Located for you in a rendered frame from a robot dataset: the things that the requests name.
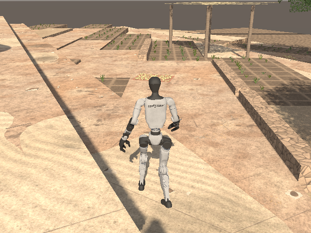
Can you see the robot left shin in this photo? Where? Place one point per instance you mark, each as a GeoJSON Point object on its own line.
{"type": "Point", "coordinates": [142, 169]}

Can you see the right robot upper arm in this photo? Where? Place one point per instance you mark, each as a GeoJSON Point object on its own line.
{"type": "Point", "coordinates": [172, 108]}

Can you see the robot right hand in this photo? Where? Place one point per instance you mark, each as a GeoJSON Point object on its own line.
{"type": "Point", "coordinates": [171, 125]}

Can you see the right robot thigh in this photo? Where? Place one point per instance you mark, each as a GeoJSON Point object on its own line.
{"type": "Point", "coordinates": [164, 154]}

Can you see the left robot upper arm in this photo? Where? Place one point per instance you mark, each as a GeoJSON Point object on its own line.
{"type": "Point", "coordinates": [136, 111]}

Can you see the robot left hand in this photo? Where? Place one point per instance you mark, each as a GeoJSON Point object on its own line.
{"type": "Point", "coordinates": [121, 144]}

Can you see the left robot forearm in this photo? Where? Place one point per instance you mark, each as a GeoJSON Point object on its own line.
{"type": "Point", "coordinates": [128, 130]}

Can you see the right robot forearm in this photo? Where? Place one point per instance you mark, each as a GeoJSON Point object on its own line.
{"type": "Point", "coordinates": [176, 124]}

